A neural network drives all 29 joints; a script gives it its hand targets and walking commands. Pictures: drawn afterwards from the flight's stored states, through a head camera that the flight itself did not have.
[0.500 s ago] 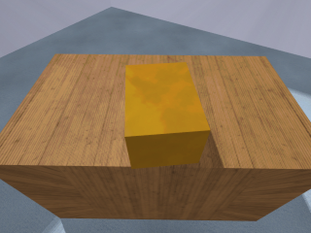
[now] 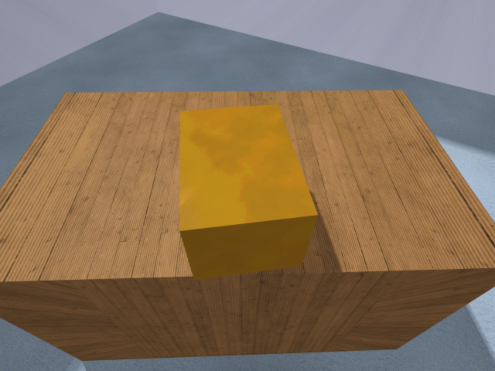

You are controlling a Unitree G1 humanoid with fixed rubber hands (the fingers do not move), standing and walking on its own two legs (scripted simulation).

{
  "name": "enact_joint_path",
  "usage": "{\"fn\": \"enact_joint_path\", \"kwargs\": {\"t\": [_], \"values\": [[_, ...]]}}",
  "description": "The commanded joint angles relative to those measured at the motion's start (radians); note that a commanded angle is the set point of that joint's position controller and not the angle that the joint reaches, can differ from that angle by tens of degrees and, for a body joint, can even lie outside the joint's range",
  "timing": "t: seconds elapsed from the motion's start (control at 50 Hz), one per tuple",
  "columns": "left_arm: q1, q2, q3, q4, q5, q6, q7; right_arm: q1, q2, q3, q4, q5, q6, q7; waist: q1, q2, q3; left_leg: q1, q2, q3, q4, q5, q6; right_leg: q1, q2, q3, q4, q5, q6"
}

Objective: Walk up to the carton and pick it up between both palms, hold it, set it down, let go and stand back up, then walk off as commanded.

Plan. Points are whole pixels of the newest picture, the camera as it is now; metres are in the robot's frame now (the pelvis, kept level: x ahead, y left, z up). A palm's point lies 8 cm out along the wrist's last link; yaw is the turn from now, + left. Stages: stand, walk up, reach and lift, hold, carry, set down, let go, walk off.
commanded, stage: walk up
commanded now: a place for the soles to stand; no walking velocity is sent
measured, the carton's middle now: (238, 185) +0.49 +0.02 +0.00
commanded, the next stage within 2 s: stand in 0.24 s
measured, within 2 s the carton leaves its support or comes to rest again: neither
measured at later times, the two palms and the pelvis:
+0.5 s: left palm out of the picture +0.08 +0.30 -0.13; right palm out of the picture +0.08 -0.28 -0.12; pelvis +0.00 +0.01 +0.00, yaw +0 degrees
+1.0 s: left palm out of the picture +0.16 +0.27 -0.09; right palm (423, 370) +0.15 -0.28 -0.09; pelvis +0.02 +0.01 -0.01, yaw -2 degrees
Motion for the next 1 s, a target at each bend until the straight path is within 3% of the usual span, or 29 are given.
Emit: {"fn": "enact_joint_path", "kwargs": {"t": [0.0,0.04,0.06,0.1,0.12,0.16,0.24,0.3,0.32,0.34,0.42,0.44,0.46,0.48,0.52,0.54,0.62,0.64,0.66,0.72,0.76,0.78,0.8,0.86,0.88,0.9,0.92,0.96,0.98], "values": [[-0.044,0.247,0.049,-0.072,0.003,-0.026,0.012,-0.076,-0.233,-0.035,-0.080,0.004,-0.019,-0.010,0.020,-0.011,-0.184,0.109,0.101,-0.045,-0.042,0.132,0.057,-0.018,-0.110,0.058,-0.078,0.197,-0.045],[-0.060,0.231,0.041,-0.062,0.002,-0.024,0.014,-0.046,-0.230,-0.031,-0.066,-0.003,-0.020,-0.013,-0.003,0.014,-0.187,0.125,0.092,-0.054,-0.045,0.165,0.056,-0.023,-0.091,0.051,-0.071,0.190,-0.044],[-0.042,0.236,0.047,-0.067,0.004,-0.021,0.016,-0.066,-0.230,-0.034,-0.067,-0.007,-0.020,-0.015,0.012,0.056,-0.171,0.103,0.097,-0.047,-0.032,0.171,0.054,-0.007,-0.091,0.054,-0.066,0.191,-0.048],[-0.010,0.239,0.039,-0.052,-0.002,-0.024,0.019,-0.058,-0.229,-0.038,-0.072,-0.001,-0.017,-0.016,0.011,0.028,-0.149,0.091,0.088,-0.052,-0.028,0.133,0.059,-0.019,-0.101,0.054,-0.090,0.181,-0.046],[-0.047,0.254,0.044,-0.046,0.002,-0.026,0.017,-0.048,-0.217,-0.038,-0.074,0.012,-0.014,-0.012,-0.006,-0.056,-0.135,0.116,0.081,-0.049,-0.035,0.109,0.053,-0.066,-0.109,0.069,-0.118,0.145,-0.042],[-0.051,0.236,0.044,-0.060,0.000,-0.024,0.016,-0.045,-0.211,-0.034,-0.069,-0.001,-0.014,-0.013,-0.006,0.041,-0.124,0.092,0.083,-0.050,-0.041,0.101,0.052,-0.055,-0.105,0.059,-0.098,0.129,-0.040],[-0.028,0.237,0.041,-0.048,0.005,-0.026,0.012,-0.046,-0.238,-0.043,-0.068,0.003,-0.009,-0.011,0.009,-0.013,-0.166,0.113,0.089,-0.052,-0.048,0.068,0.064,-0.039,-0.095,0.066,-0.108,0.149,-0.036],[-0.044,0.235,0.041,-0.062,0.001,-0.025,0.015,-0.030,-0.225,-0.032,-0.067,0.000,-0.014,-0.009,0.002,0.027,-0.169,0.087,0.084,-0.058,-0.066,0.073,0.050,-0.013,-0.083,0.054,-0.071,0.131,-0.036],[-0.032,0.251,0.043,-0.052,0.005,-0.020,0.013,-0.072,-0.249,-0.036,-0.071,0.007,-0.009,-0.013,0.028,-0.058,-0.122,0.070,0.082,-0.073,-0.064,0.026,0.063,-0.053,-0.085,0.054,-0.084,0.102,-0.034],[-0.049,0.228,0.028,-0.059,0.006,-0.019,0.015,-0.050,-0.240,-0.038,-0.068,0.001,-0.016,-0.014,0.005,-0.021,-0.113,0.092,0.087,-0.075,-0.071,0.024,0.061,-0.070,-0.085,0.046,-0.099,0.087,-0.031],[-0.028,0.235,0.042,-0.056,0.003,-0.022,0.012,-0.043,-0.210,-0.038,-0.072,-0.003,-0.016,-0.009,0.011,0.057,-0.138,0.093,0.073,-0.056,-0.045,0.043,0.063,-0.043,-0.101,0.083,-0.115,0.105,-0.044],[-0.379,0.211,0.098,-0.406,-0.023,0.170,0.038,-0.394,-0.034,-0.139,-0.330,-0.116,-0.131,-0.002,0.007,-0.052,-0.117,-0.091,-0.075,0.157,0.121,-0.307,-0.006,-0.229,0.014,-0.135,0.060,-0.300,-0.016],[-0.335,0.181,0.084,-0.462,-0.018,0.262,0.059,-0.339,-0.069,-0.135,-0.333,-0.135,-0.106,0.039,0.012,-0.075,-0.065,-0.094,-0.054,0.137,0.141,-0.349,0.011,-0.268,0.023,-0.103,0.097,-0.364,-0.044],[-0.306,0.171,0.073,-0.501,-0.035,0.348,0.060,-0.304,-0.099,-0.146,-0.341,-0.135,-0.085,0.049,0.001,-0.115,-0.050,-0.088,-0.049,0.133,0.167,-0.322,0.016,-0.287,0.021,-0.107,0.115,-0.316,-0.050],[-0.274,0.160,0.070,-0.625,0.006,0.449,0.047,-0.220,-0.160,-0.144,-0.322,-0.091,-0.055,0.058,-0.003,-0.025,-0.133,-0.048,-0.025,0.101,0.195,-0.240,-0.009,-0.280,0.016,-0.120,0.161,-0.182,-0.057],[-0.233,0.161,0.070,-0.677,0.019,0.484,0.042,-0.155,-0.167,-0.169,-0.333,-0.086,-0.031,0.054,-0.038,0.000,-0.180,-0.009,-0.017,0.108,0.193,-0.244,-0.016,-0.256,0.018,-0.120,0.156,-0.158,-0.054],[-0.018,0.138,0.111,-0.824,0.079,0.535,0.035,0.004,-0.219,-0.165,-0.371,-0.013,-0.020,0.064,-0.012,0.049,-0.338,0.161,-0.026,0.089,0.244,0.030,-0.028,-0.203,0.039,-0.122,0.180,0.138,-0.050],[0.010,0.144,0.139,-0.852,0.088,0.532,0.038,-0.002,-0.234,-0.151,-0.378,0.007,-0.024,0.061,0.018,0.089,-0.336,0.184,-0.031,0.086,0.244,0.139,-0.042,-0.190,0.043,-0.125,0.172,0.204,-0.047],[0.040,0.143,0.140,-0.884,0.093,0.526,0.034,0.026,-0.234,-0.156,-0.396,0.007,-0.036,0.062,-0.002,0.095,-0.333,0.227,-0.035,0.076,0.237,0.182,-0.043,-0.190,0.049,-0.136,0.148,0.190,-0.045],[0.081,0.104,0.149,-0.939,0.081,0.518,0.054,-0.021,-0.260,-0.149,-0.461,0.044,-0.063,0.077,0.021,0.133,-0.288,0.275,-0.040,0.064,0.223,0.352,-0.070,-0.189,0.081,-0.143,0.127,0.224,-0.048],[0.099,0.088,0.123,-0.942,0.067,0.521,0.053,-0.013,-0.254,-0.145,-0.490,0.034,-0.061,0.082,0.013,0.080,-0.209,0.223,-0.042,0.071,0.180,0.261,-0.059,-0.159,0.086,-0.156,0.099,0.195,-0.046],[0.095,0.094,0.135,-0.934,0.070,0.518,0.057,-0.029,-0.250,-0.130,-0.547,0.025,-0.061,0.081,0.052,0.030,-0.192,0.181,-0.045,0.090,0.167,0.213,-0.040,-0.164,0.077,-0.145,0.101,0.212,-0.035],[0.080,0.092,0.126,-0.933,0.058,0.504,0.056,-0.013,-0.241,-0.122,-0.572,0.035,-0.061,0.079,0.035,-0.007,-0.201,0.191,-0.053,0.093,0.151,0.181,-0.024,-0.158,0.076,-0.137,0.088,0.224,-0.030],[0.077,0.070,0.127,-0.949,0.051,0.496,0.052,0.015,-0.236,-0.118,-0.590,0.027,-0.045,0.084,0.036,-0.021,-0.169,0.182,-0.052,0.099,0.117,0.188,-0.022,-0.138,0.069,-0.128,0.059,0.259,-0.022],[0.091,0.043,0.108,-0.959,0.050,0.487,0.057,0.035,-0.219,-0.100,-0.588,0.036,-0.043,0.092,0.043,0.019,-0.162,0.199,-0.054,0.081,0.123,0.213,-0.036,-0.170,0.075,-0.122,0.065,0.250,-0.028],[0.067,0.042,0.100,-1.006,0.039,0.474,0.059,0.040,-0.234,-0.120,-0.585,0.031,-0.046,0.103,0.020,0.016,-0.163,0.213,-0.046,0.090,0.106,0.198,-0.043,-0.181,0.079,-0.127,0.043,0.181,-0.034],[0.080,0.039,0.106,-1.009,0.043,0.469,0.061,0.053,-0.219,-0.115,-0.614,0.032,-0.043,0.105,0.042,0.033,-0.169,0.209,-0.048,0.087,0.098,0.196,-0.040,-0.178,0.073,-0.114,0.033,0.181,-0.040],[0.089,0.043,0.098,-1.046,0.023,0.437,0.063,0.062,-0.186,-0.102,-0.649,0.050,-0.063,0.104,0.040,0.027,-0.221,0.254,-0.056,0.091,0.092,0.246,-0.034,-0.153,0.072,-0.102,0.021,0.267,-0.032],[0.073,0.023,0.083,-1.022,0.003,0.422,0.059,0.068,-0.173,-0.100,-0.651,0.055,-0.068,0.101,0.034,-0.023,-0.169,0.237,-0.061,0.097,0.067,0.226,-0.016,-0.145,0.074,-0.094,-0.008,0.297,-0.025]]}}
